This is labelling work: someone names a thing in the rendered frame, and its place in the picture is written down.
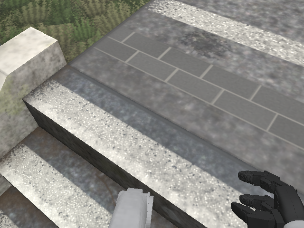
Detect stairs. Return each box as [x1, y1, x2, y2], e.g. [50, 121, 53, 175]
[0, 99, 207, 228]

